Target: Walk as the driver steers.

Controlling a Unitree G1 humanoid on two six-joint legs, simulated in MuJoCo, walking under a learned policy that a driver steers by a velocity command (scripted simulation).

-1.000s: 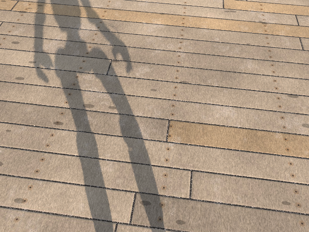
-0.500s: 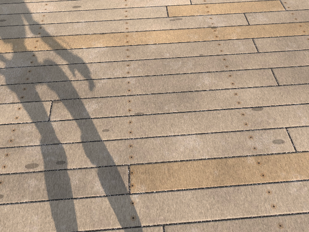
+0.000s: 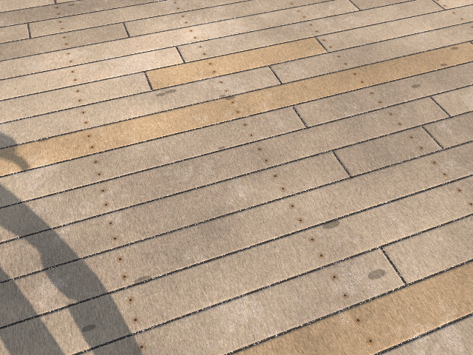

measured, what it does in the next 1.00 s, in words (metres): walks ahead: right foot, then left foot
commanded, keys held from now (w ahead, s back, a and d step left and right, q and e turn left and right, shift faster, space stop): e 0.12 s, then no key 0.68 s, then w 0.20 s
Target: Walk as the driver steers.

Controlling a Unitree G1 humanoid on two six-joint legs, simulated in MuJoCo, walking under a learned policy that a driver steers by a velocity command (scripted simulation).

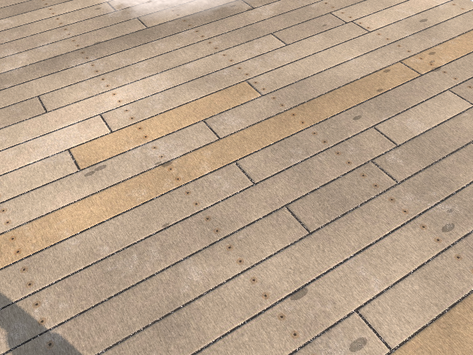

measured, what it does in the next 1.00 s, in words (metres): walks ahead, turning left: left foot, then right foot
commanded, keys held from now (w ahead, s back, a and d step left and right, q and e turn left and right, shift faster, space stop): w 0.18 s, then w+q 0.40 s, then q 0.42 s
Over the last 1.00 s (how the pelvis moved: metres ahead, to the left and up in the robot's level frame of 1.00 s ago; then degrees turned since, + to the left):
0.24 -0.03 0.00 -10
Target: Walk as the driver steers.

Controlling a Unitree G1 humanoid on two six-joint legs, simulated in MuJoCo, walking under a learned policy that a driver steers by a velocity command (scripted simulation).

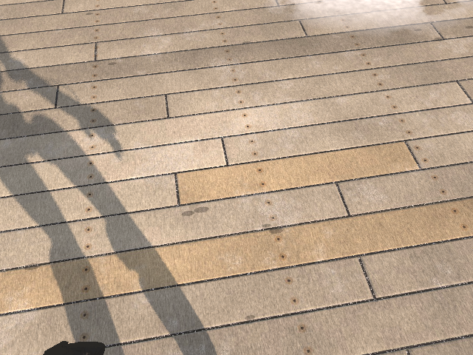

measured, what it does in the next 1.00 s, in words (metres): steps on the spot: left foot, then right foot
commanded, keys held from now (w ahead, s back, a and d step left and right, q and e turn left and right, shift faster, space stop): q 0.14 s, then no key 0.82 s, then w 0.04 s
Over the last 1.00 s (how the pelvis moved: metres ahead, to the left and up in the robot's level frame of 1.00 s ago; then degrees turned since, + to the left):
0.47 0.06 -0.01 25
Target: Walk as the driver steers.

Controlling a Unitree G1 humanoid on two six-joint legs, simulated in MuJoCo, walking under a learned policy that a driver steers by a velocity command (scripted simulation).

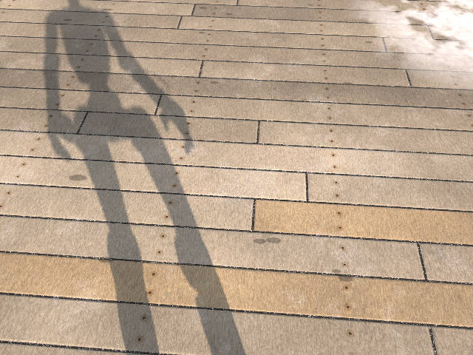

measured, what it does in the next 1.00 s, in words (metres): walks ahead: left foot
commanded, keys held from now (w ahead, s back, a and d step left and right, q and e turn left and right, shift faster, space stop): w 0.92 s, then w+e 0.08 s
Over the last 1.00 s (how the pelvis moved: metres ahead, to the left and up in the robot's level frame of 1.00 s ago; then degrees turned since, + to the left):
0.04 0.02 0.01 11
